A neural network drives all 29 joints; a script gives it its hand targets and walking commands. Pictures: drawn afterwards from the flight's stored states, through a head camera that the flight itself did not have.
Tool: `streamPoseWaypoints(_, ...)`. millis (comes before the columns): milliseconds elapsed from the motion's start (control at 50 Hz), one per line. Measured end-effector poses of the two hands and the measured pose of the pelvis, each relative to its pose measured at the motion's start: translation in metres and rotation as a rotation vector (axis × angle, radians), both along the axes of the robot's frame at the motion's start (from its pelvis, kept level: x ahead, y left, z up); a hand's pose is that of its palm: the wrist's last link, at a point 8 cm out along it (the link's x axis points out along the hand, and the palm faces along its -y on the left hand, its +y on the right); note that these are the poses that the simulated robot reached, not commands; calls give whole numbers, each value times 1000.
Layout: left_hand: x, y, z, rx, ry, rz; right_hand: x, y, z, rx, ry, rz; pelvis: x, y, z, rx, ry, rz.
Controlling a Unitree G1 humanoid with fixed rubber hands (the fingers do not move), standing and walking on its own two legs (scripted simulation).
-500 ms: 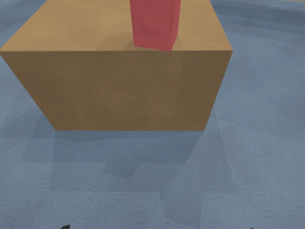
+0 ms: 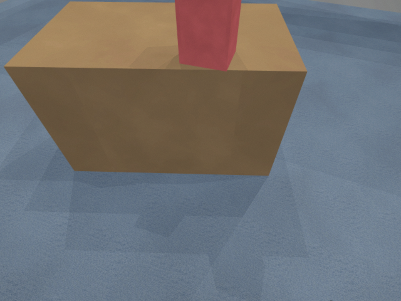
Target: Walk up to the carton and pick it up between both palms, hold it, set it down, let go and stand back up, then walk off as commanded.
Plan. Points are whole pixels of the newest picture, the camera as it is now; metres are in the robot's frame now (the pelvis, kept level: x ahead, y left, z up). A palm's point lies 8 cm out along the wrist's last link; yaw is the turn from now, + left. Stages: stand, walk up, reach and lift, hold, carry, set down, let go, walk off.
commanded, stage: stand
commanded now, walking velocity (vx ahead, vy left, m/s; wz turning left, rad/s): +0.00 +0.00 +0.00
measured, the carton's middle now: (209, 19) +1.04 +0.00 +0.09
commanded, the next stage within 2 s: none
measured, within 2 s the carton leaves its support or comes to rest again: neither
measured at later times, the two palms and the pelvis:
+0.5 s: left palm out of the picture +0.08 +0.28 -0.13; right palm out of the picture +0.08 -0.28 -0.13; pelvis +0.01 +0.00 +0.00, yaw +0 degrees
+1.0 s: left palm out of the picture +0.09 +0.28 -0.13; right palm out of the picture +0.08 -0.29 -0.13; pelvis +0.01 -0.01 +0.00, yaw -1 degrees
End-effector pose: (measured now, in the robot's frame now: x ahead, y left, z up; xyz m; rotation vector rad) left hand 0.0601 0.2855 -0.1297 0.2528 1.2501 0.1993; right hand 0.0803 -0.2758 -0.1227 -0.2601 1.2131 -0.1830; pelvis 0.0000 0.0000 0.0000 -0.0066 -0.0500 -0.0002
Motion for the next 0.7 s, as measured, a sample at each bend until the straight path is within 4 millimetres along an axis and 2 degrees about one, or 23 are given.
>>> streamPoseWaypoints(280, 14, -1, 3, 8, -15, -14, -8, -3, -3, 1, 20, -16, 4, -2, 0, 3, 1, -4)
streamPoseWaypoints(700, 24, -7, 4, 7, -24, -28, 0, -7, -2, 0, 2, -23, 8, -5, 0, 4, 0, -13)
